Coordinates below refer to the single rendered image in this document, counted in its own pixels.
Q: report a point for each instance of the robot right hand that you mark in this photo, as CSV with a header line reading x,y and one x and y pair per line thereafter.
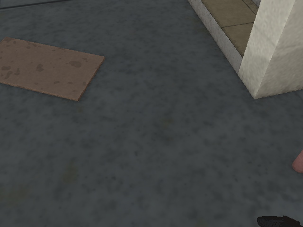
x,y
274,221

